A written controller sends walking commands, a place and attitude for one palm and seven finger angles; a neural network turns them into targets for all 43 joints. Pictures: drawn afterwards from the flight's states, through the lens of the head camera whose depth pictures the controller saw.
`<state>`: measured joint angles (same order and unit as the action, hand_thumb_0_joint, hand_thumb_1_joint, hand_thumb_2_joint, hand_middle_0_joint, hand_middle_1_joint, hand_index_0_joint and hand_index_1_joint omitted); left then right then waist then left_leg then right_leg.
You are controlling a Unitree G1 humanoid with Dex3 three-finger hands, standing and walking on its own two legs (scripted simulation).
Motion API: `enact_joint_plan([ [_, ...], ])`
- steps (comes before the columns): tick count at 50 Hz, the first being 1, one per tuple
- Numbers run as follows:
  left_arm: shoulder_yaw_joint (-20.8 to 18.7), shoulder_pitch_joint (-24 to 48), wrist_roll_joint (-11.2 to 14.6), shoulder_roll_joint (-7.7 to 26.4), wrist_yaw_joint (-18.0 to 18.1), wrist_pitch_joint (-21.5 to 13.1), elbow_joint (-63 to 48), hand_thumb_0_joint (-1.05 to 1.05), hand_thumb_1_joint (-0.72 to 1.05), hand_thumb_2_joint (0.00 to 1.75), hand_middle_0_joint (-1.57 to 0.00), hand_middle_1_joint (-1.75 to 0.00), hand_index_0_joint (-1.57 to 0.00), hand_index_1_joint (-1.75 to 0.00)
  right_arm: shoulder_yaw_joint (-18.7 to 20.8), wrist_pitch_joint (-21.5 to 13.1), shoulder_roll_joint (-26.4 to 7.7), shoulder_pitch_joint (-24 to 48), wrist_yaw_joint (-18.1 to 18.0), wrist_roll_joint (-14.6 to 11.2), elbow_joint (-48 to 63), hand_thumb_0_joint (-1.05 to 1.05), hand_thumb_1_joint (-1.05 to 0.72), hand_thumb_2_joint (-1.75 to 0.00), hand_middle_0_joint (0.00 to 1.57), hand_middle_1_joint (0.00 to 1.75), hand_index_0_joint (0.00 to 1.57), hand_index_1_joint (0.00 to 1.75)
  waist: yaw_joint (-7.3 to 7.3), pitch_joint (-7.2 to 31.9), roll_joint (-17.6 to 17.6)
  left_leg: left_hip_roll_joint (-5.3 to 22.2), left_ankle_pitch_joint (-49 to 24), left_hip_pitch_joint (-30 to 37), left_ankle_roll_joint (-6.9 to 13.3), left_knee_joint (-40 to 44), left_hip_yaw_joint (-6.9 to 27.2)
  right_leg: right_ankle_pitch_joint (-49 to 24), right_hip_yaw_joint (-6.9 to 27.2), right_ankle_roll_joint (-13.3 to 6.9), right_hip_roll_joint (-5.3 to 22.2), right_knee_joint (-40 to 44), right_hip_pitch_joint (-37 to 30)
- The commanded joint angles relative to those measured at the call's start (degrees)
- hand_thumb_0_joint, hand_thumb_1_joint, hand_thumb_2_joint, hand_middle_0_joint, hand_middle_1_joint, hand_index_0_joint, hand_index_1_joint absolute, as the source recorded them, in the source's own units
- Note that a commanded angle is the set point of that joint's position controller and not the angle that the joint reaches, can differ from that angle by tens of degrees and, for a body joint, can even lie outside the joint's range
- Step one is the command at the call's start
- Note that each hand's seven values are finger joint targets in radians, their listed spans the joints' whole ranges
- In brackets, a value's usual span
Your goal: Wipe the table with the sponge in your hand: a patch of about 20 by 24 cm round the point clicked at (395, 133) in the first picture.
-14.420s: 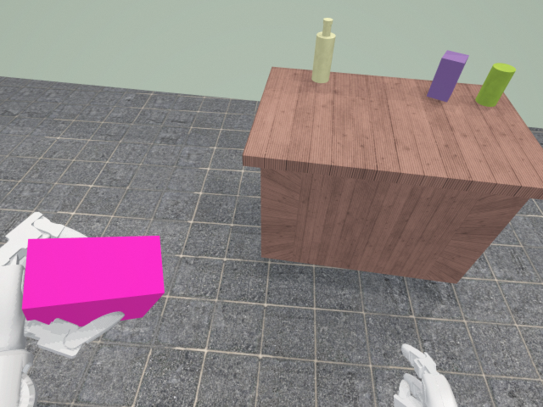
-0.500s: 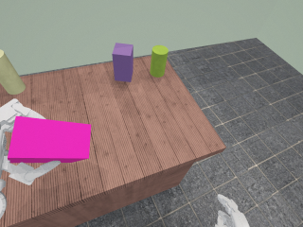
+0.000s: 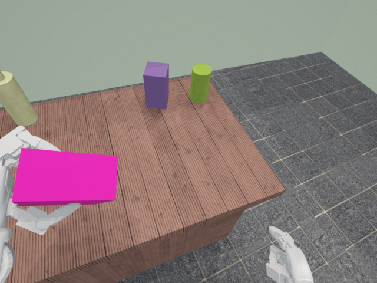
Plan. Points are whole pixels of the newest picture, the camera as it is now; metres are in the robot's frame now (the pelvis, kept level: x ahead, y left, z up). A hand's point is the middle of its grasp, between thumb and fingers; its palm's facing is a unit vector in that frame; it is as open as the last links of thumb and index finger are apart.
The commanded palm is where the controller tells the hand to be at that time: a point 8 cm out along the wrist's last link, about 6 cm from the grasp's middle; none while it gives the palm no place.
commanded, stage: look again from close up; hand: left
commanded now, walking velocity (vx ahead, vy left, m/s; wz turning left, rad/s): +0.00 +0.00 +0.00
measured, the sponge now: (79, 182) +0.23 +0.21 +0.14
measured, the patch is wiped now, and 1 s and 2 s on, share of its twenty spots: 0.00 0.00 0.00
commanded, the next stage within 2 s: come to a stop and stand still in 0.16 s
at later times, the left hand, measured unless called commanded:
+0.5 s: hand (75, 191) +0.21 +0.20 +0.16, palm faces +0.34 -0.86 -0.39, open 10.4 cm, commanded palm +0.15 +0.24 +0.18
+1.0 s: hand (61, 191) +0.22 +0.23 +0.14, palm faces +0.35 -0.82 -0.45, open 10.4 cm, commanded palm +0.15 +0.25 +0.18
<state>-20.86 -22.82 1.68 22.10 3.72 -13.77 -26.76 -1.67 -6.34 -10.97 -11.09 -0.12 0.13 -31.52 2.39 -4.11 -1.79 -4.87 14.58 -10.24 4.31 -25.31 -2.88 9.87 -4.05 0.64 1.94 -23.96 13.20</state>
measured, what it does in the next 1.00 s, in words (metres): stands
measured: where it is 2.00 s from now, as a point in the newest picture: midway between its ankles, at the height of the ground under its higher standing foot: outside the picture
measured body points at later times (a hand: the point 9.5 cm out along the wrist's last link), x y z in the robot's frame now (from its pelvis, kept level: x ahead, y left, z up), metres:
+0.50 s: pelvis -0.01 -0.04 +0.00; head +0.00 -0.03 +0.45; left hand +0.18 +0.24 +0.18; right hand +0.16 -0.28 -0.07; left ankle -0.01 +0.04 -0.74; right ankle +0.03 -0.14 -0.74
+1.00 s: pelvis +0.00 -0.03 +0.00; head +0.05 +0.00 +0.44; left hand +0.19 +0.27 +0.16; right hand +0.17 -0.27 -0.09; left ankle -0.01 +0.04 -0.74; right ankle +0.03 -0.13 -0.74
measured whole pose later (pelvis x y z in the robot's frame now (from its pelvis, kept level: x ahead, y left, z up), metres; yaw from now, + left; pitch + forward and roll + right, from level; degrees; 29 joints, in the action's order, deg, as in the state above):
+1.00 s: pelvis +0.00 -0.03 +0.00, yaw +3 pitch +2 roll +0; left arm -20.6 -25.2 2.7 26.9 5.7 -14.8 -24.2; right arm -1.5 -8.9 -14.1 -14.3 0.8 -0.4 -35.5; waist 1.4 -3.7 -3.5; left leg -3.9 15.6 -15.5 3.3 -28.8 0.4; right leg 12.5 -6.3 -1.6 0.7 -28.0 17.8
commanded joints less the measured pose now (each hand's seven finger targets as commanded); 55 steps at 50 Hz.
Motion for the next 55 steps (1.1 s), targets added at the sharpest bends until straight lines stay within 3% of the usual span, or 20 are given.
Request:
enact_joint_plan([
  [1,-5.66,4.85,1.37,8.69,1.13,-3.71,-10.22,0.00,0.10,1.30,-1.20,-1.60,-1.20,-1.60,3.22,-2.49,-7.96,3.27,-1.21,-0.58,8.48,0.00,-0.90,-0.90,0.20,0.30,0.20,0.30,-0.92,10.28,6.50,10.98,-19.26,-1.51,-10.05,5.84,9.19,-7.93,3.16,-2.99,1.60,-0.07,-7.59],
  [5,-4.04,3.97,1.70,6.78,1.27,-3.53,-9.88,0.00,0.10,1.30,-1.20,-1.60,-1.20,-1.60,2.98,-2.46,-7.78,3.68,-1.56,-0.83,8.53,0.00,-0.90,-0.90,0.20,0.30,0.20,0.30,-1.11,10.42,4.85,9.76,-12.66,-3.03,-7.92,5.45,8.78,-8.83,4.67,-3.32,2.60,1.33,-8.24],
  [13,-5.32,4.45,1.80,8.94,1.98,-3.21,-11.14,0.00,0.10,1.30,-1.20,-1.60,-1.20,-1.60,3.04,-3.53,-8.04,3.69,-2.28,-0.83,8.23,0.00,-0.90,-0.90,0.20,0.30,0.20,0.30,-1.17,10.15,3.93,9.12,-5.51,-3.93,-4.43,4.78,9.09,-4.45,8.03,-3.43,3.81,4.20,-6.77],
  [14,-6.30,4.09,1.67,10.10,2.22,-3.19,-12.29,0.00,0.10,1.30,-1.20,-1.60,-1.20,-1.60,2.95,-3.70,-7.96,4.37,-2.30,-1.03,7.87,0.00,-0.90,-0.90,0.20,0.30,0.20,0.30,-1.25,10.73,6.09,9.04,-6.28,-2.96,-4.68,5.06,9.13,-4.82,8.05,-3.50,3.49,3.89,-6.54],
  [23,-5.17,1.23,2.48,8.81,2.23,-2.16,-8.86,0.00,0.10,1.30,-1.20,-1.60,-1.20,-1.60,3.32,-3.93,-8.54,2.89,-2.39,-1.29,7.32,0.00,-0.90,-0.90,0.20,0.30,0.20,0.30,-1.73,9.56,-0.22,7.12,-1.97,-2.07,-2.83,-1.20,8.45,5.17,12.58,-4.83,8.02,9.61,0.31],
  [28,-5.07,2.94,2.05,9.26,2.56,-2.12,-10.35,0.00,0.10,1.30,-1.20,-1.60,-1.20,-1.60,3.08,-4.22,-8.60,3.57,-2.77,-1.10,6.98,0.00,-0.90,-0.90,0.20,0.30,0.20,0.30,-1.49,9.91,3.06,8.97,-5.11,-2.92,-2.76,4.04,9.46,0.86,9.38,-3.15,4.80,6.17,-3.14],
  [29,-16.12,55.16,0.79,52.65,2.93,-11.27,-36.49,0.00,0.10,1.30,-1.20,-1.60,-1.20,-1.60,-9.34,-1.45,-11.82,-6.33,-6.78,-6.53,15.67,0.00,-0.90,-0.90,0.20,0.30,0.20,0.30,-5.59,7.02,21.07,8.47,1.88,-23.76,-0.82,3.37,12.81,5.19,5.57,1.18,-1.10,-4.46,-8.34],
  [30,-20.01,34.45,-1.50,26.32,2.62,-6.63,-5.95,0.00,0.10,1.30,-1.20,-1.60,-1.20,-1.60,0.62,-4.95,-6.32,-4.03,-5.62,-4.22,9.38,0.00,-0.90,-0.90,0.20,0.30,0.20,0.30,-2.01,7.24,5.40,12.68,10.01,-16.88,-0.94,3.97,13.34,12.97,4.37,-0.35,3.26,-2.60,-1.62],
  [31,-13.76,24.50,0.22,20.43,2.77,-4.71,2.13,0.00,0.10,1.30,-1.20,-1.60,-1.20,-1.60,-0.14,-4.62,-8.65,-1.14,-3.58,-2.05,7.05,0.00,-0.90,-0.90,0.20,0.30,0.20,0.30,-1.57,8.07,1.11,8.71,4.11,-10.32,-2.34,3.66,10.68,13.16,3.76,-1.85,2.36,0.59,1.33],
  [32,-14.60,19.86,0.94,21.79,2.39,-4.70,0.18,0.00,0.10,1.30,-1.20,-1.60,-1.20,-1.60,1.35,-4.72,-10.78,-0.61,-2.51,-0.68,8.15,0.00,-0.90,-0.90,0.20,0.30,0.20,0.30,-0.71,7.94,0.29,7.44,3.04,-8.49,-2.92,1.46,9.24,10.43,5.52,-2.71,2.69,2.92,3.17],
  [33,-12.38,13.97,1.89,19.96,1.71,-5.19,-1.95,0.00,0.10,1.30,-1.20,-1.60,-1.20,-1.60,1.45,-4.98,-11.05,-0.43,-1.63,-0.31,8.76,0.00,-0.90,-0.90,0.20,0.30,0.20,0.30,-0.49,8.30,0.10,6.52,3.03,-8.79,-2.60,0.03,8.35,8.91,7.45,-3.47,3.88,4.15,2.84],
  [34,-10.06,7.81,2.74,15.88,1.11,-4.94,-0.22,0.00,0.10,1.30,-1.20,-1.60,-1.20,-1.60,1.50,-5.22,-10.92,0.60,-0.48,-0.54,7.75,0.00,-0.90,-0.90,0.20,0.30,0.20,0.30,-0.63,10.63,3.34,6.87,2.92,-6.04,-2.55,0.15,7.69,8.27,8.35,-4.16,3.46,2.88,3.14],
  [36,-6.94,1.00,3.45,12.72,1.05,-5.84,-6.69,0.00,0.10,1.30,-1.20,-1.60,-1.20,-1.60,2.18,-5.78,-11.12,-2.24,0.86,-0.90,8.52,0.00,-0.90,-0.90,0.20,0.30,0.20,0.30,0.20,11.22,2.81,7.13,-2.62,-7.24,-2.54,-0.71,7.83,0.19,8.25,-4.47,5.03,1.99,-0.28],
  [38,-6.66,-2.14,3.60,11.55,1.90,-6.12,-8.26,0.00,0.10,1.30,-1.20,-1.60,-1.20,-1.60,2.63,-6.59,-10.92,-2.24,1.53,-1.34,7.64,0.00,-0.90,-0.90,0.20,0.30,0.20,0.30,0.34,12.15,1.27,7.22,-7.63,-5.78,-2.69,-0.73,8.09,-4.97,7.72,-4.16,5.13,0.90,-1.67],
  [39,-7.64,-2.31,3.82,12.59,2.57,-5.90,-7.85,0.00,0.10,1.30,-1.20,-1.60,-1.20,-1.60,2.35,-6.68,-10.82,-0.02,1.75,-1.72,6.50,0.00,-0.90,-0.90,0.20,0.30,0.20,0.30,0.02,13.24,3.36,7.83,-9.92,-3.15,-2.99,0.39,8.54,-5.90,7.22,-3.82,3.98,-0.87,-1.39],
  [42,-10.40,1.32,2.76,15.70,3.58,-6.40,-9.34,0.00,0.10,1.30,-1.20,-1.60,-1.20,-1.60,3.09,-6.35,-11.20,-0.64,0.78,-0.90,5.70,0.00,-0.90,-0.90,0.20,0.30,0.20,0.30,-0.14,12.74,0.07,7.85,-14.33,-5.82,-4.45,0.80,9.13,-11.92,5.44,-2.86,4.28,-1.89,-4.92],
  [44,-12.80,4.31,2.49,19.25,4.08,-6.36,-11.44,0.00,0.10,1.30,-1.20,-1.60,-1.20,-1.60,3.14,-5.86,-11.53,1.11,0.44,-0.88,5.27,0.00,-0.90,-0.90,0.20,0.30,0.20,0.30,-0.55,14.39,3.25,7.65,-14.29,-4.89,-4.37,0.88,9.58,-11.65,6.20,-2.96,4.01,-3.05,-5.75],
  [49,-10.35,4.13,2.70,18.10,4.20,-6.16,-15.77,0.00,0.10,1.30,-1.20,-1.60,-1.20,-1.60,3.04,-6.17,-10.86,0.75,0.29,-1.26,5.18,0.00,-0.90,-0.90,0.20,0.30,0.20,0.30,-0.18,17.19,9.50,7.98,-24.27,-2.49,-5.81,-0.30,10.45,-14.36,4.85,-2.88,4.13,-5.23,-7.14],
  [53,-7.99,1.55,3.17,14.85,3.76,-5.98,-15.39,0.00,0.10,1.30,-1.20,-1.60,-1.20,-1.60,3.63,-6.36,-10.77,-1.54,0.51,-1.45,5.05,0.00,-0.90,-0.90,0.20,0.30,0.20,0.30,-0.03,16.15,7.00,8.76,-29.89,-2.45,-6.94,-1.01,11.11,-14.78,3.45,-2.57,4.73,-4.87,-6.47],
  [55,-7.16,-0.19,3.28,13.07,3.40,-5.58,-12.38,0.00,0.10,1.30,-1.20,-1.60,-1.20,-1.60,3.74,-5.98,-10.49,-2.32,0.43,-1.31,4.84,0.00,-0.90,-0.90,0.20,0.30,0.20,0.30,-0.13,15.41,6.47,10.13,-33.20,-0.36,-7.43,0.85,11.51,-8.72,2.40,-2.00,4.15,-5.21,-3.26],
])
